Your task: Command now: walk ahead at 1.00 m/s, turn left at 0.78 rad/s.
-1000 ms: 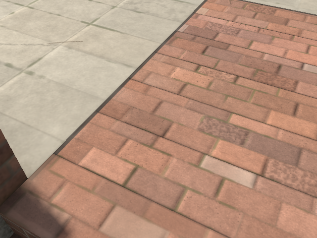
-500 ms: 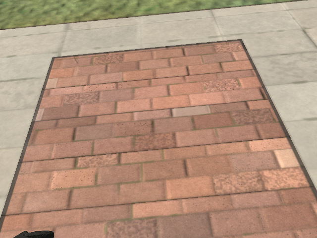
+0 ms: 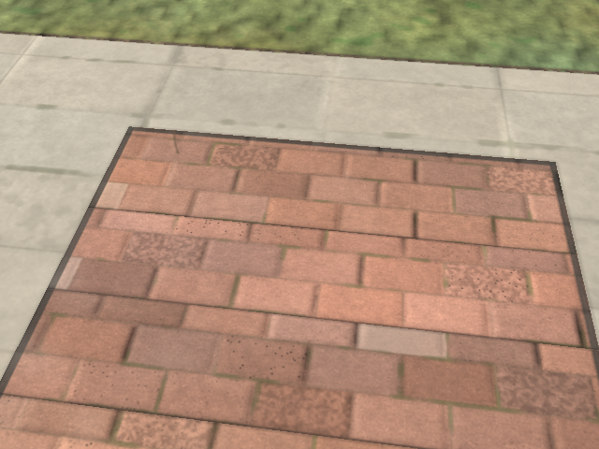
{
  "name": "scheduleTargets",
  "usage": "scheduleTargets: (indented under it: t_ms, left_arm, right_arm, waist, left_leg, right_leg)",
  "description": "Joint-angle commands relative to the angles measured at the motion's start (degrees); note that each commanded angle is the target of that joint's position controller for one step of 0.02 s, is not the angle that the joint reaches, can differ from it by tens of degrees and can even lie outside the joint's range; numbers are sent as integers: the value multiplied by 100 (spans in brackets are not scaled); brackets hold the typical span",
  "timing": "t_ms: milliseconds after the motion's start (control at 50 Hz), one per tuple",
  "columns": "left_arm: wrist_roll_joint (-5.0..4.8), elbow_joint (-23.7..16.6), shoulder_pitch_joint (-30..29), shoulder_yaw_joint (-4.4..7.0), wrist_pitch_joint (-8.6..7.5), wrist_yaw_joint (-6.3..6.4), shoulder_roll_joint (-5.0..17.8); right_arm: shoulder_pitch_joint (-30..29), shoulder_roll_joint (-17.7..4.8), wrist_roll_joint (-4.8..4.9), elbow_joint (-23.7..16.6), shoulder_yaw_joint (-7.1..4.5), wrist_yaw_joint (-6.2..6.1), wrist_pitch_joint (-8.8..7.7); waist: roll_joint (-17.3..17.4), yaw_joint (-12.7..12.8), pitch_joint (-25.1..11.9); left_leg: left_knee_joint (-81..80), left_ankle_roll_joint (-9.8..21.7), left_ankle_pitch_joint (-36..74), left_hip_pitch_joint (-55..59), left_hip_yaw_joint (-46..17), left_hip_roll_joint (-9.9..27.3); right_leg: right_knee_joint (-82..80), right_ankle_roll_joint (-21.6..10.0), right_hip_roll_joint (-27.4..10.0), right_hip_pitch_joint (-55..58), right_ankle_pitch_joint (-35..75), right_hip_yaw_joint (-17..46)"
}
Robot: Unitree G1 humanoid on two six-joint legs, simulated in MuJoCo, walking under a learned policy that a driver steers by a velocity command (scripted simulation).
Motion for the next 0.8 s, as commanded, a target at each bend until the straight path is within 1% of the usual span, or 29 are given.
scheduleTargets:
  t_ms: [20, 60, 80, 120, 140, 160, 180, 200, 220, 240, 260, 280, 300, 340, 380, 420, 480, 520, 540, 560, 580, 600, 620, 640, 660, 680, 720, 740, 800]
  left_arm:
    - [-22, -476, -1069, -15, -164, 79, 409]
    - [-36, -459, -1016, 90, -142, 156, 885]
    - [-50, -481, -1219, 140, -101, 245, 1089]
    - [10, -677, -1780, 238, 88, 313, 1395]
    - [17, -671, -1888, 208, 150, 231, 1153]
    - [204, -883, -1959, -58, 110, 107, 194]
    - [55, -1593, -1043, -159, -5, 43, 111]
    - [134, -1547, -1256, -174, -142, 19, 498]
    - [141, -1493, -1620, -143, -176, 6, 691]
    - [243, -1495, -1890, -146, -128, 7, 642]
    - [290, -1552, -1828, -201, -17, 23, 534]
    - [304, -1576, -1965, -239, 146, 41, 469]
    - [310, -1656, -2065, -268, 258, 44, 404]
    - [252, -1852, -2532, -339, 287, -25, 319]
    - [131, -1912, -3042, -431, 239, -117, 108]
    - [-1, -1871, -3413, -457, 233, -157, 30]
    - [-65, -1783, -3603, -346, 216, -147, 284]
    - [-56, -1626, -3180, -214, 196, -148, 566]
    - [-94, -1407, -2472, -113, 208, -130, 770]
    - [-151, -1008, -1246, 5, 242, -86, 967]
    - [-141, -583, 140, 138, 288, -25, 1136]
    - [-36, -394, 740, 274, 358, 27, 1468]
    - [29, -422, 95, 307, 405, -38, 1602]
    - [0, -665, -587, 301, 401, -86, 1188]
    - [-50, -590, -658, 248, 380, -96, 909]
    - [-48, -488, -630, 208, 354, -95, 721]
    - [-73, -315, -552, 143, 259, -46, 688]
    - [-94, -283, -503, 155, 204, -57, 764]
    - [-104, -365, -537, 209, 139, -61, 921]
  right_arm:
    - [-299, 63, 36, -471, 171, 137, -29]
    - [53, -175, 71, -331, 105, 175, 6]
    - [593, -343, 67, -194, 27, 137, 25]
    - [2774, -889, 63, 464, -251, 1, 56]
    - [2983, -1124, 127, 655, -405, -108, 80]
    - [2365, -1307, 232, 680, -422, -215, 143]
    - [1870, -1740, 63, 279, -459, -274, 155]
    - [1684, -1446, 31, 86, -449, -299, 147]
    - [1577, -1032, 6, 178, -359, -324, 93]
    - [1477, -868, 18, 264, -310, -318, 9]
    - [1379, -877, 52, 202, -288, -323, -122]
    - [1352, -701, 119, 292, -208, -306, -206]
    - [1361, -727, 145, 290, -188, -292, -287]
    - [1331, -777, 129, 319, -180, -301, -413]
    - [1558, -607, 196, 457, -138, -246, -501]
    - [1946, -693, 244, 593, -159, -173, -585]
    - [2138, -838, 116, 772, -158, -224, -608]
    - [2093, -1062, -1, 830, -190, -351, -564]
    - [1951, -1155, -120, 817, -212, -422, -506]
    - [1629, -1228, -235, 734, -245, -481, -420]
    - [1055, -1301, -264, 569, -269, -521, -354]
    - [818, -608, -202, 269, -99, -456, -421]
    - [1599, -278, 66, -2, 44, -284, -557]
    - [1190, -505, -54, -34, 121, -322, -621]
    - [658, -602, -82, -140, 145, -289, -669]
    - [360, -551, -157, -242, 187, -273, -668]
    - [253, -391, -325, -451, 284, -234, -483]
    - [226, -337, -336, -533, 325, -231, -387]
    - [-789, -303, -213, -1020, 448, -146, -348]
  waist:
    - [-414, -582, 883]
    - [-622, -783, 461]
    - [-832, -1148, 174]
    - [-788, -2213, -893]
    - [43, -2186, -809]
    - [1346, -1386, 4]
    - [1665, -516, -1446]
    - [624, -680, -1211]
    - [-307, -517, -291]
    - [-776, -356, 15]
    - [-708, -159, 212]
    - [-887, 14, 526]
    - [-890, 67, 575]
    - [-745, -22, 702]
    - [-489, -366, 664]
    - [-295, -761, 584]
    - [-29, -888, 461]
    - [360, -542, 101]
    - [493, -135, -255]
    - [543, 467, -709]
    - [307, 1282, -1038]
    - [-851, 1245, -1285]
    - [-2410, 211, -1684]
    - [-1048, 297, -1194]
    - [-239, 213, -603]
    - [296, 51, -161]
    - [169, -329, 320]
    - [3, -413, 419]
    - [-173, -273, 832]
  left_leg:
    - [-1495, 251, 771, 918, 422, -63]
    - [-1908, 457, 877, 1981, 857, -616]
    - [-1909, 524, 729, 2608, 830, -799]
    - [-2182, 820, 234, 5051, 453, -1109]
    - [-2821, 1078, 193, 5854, -130, -935]
    - [-2462, 1190, 1304, 5753, -1187, -617]
    - [-3885, 2308, -19, 6955, -4097, 425]
    - [-5256, 2269, -1812, 6723, -5364, 888]
    - [-5568, 1942, -2110, 5685, -5190, 796]
    - [-5469, 1688, -1635, 4750, -4503, 508]
    - [-5269, 1675, -814, 3959, -4019, 295]
    - [-5281, 1642, -401, 3206, -3639, 76]
    - [-5351, 1618, -262, 2740, -3309, -95]
    - [-5699, 1400, 473, 2404, -2470, -383]
    - [-5776, 925, 1576, 2578, -1666, -725]
    - [-6073, 614, 2287, 3275, -1474, -539]
    - [-5877, 267, 4061, 4957, -1101, -223]
    - [-5194, 92, 6008, 5769, -838, 98]
    - [-4419, 30, 6802, 5987, -721, 249]
    - [-3144, -17, 7251, 5856, -528, 303]
    - [-1147, -105, 6540, 4856, -227, 111]
    - [1531, -252, 1978, 2717, -127, -673]
    - [2694, -476, -1991, 570, -675, -1446]
    - [2418, -285, -1312, 160, -1091, -910]
    - [1936, -273, -970, 304, -1117, -620]
    - [1333, -255, -887, 590, -1009, -418]
    - [766, -422, -1150, 827, -939, -220]
    - [468, -491, -1334, 800, -867, -130]
    - [-1198, -727, -413, 1198, -443, -48]
  right_leg:
    - [-1126, -21, -1111, -1014, 5202, -325]
    - [-537, -16, -1198, -572, 7414, -408]
    - [160, 9, -1336, -462, 8343, -351]
    - [3172, -38, -1427, -1041, 8673, -65]
    - [5650, 23, -601, -2007, 4538, -77]
    - [7965, 82, 366, -3980, -385, 215]
    - [8581, 94, 357, -5231, -613, 1523]
    - [8078, 20, 68, -5652, -217, 1798]
    - [7441, 21, -214, -5590, 165, 1816]
    - [7003, 50, -416, -5179, 226, 1773]
    - [6635, 132, -565, -4816, 275, 1771]
    - [6306, 260, -704, -4606, 180, 1751]
    - [5797, 364, -806, -4405, 18, 1682]
    - [4375, 370, -952, -4077, 928, 1290]
    - [3001, 176, -891, -3500, 2503, 1011]
    - [2076, -83, -680, -3215, 3531, 727]
    - [1312, -447, -325, -3408, 3462, 476]
    - [1264, -626, 112, -3084, 2663, 345]
    - [1339, -721, 324, -2561, 2205, 398]
    - [1413, -808, 470, -1610, 1888, 432]
    - [1306, -1019, 212, -231, 1653, 768]
    - [1805, -1482, -629, 1252, 718, 2315]
    - [294, -2468, -1757, 2175, -74, 6056]
    - [-285, -2400, -1716, 1645, -768, 6118]
    - [-398, -2203, -1580, 728, -627, 5463]
    - [-502, -1950, -1304, -165, -149, 4930]
    - [-643, -1808, -860, -1298, 599, 4308]
    - [-720, -1820, -719, -1584, 745, 4118]
    - [-1258, -1736, -343, -2655, 1394, 3611]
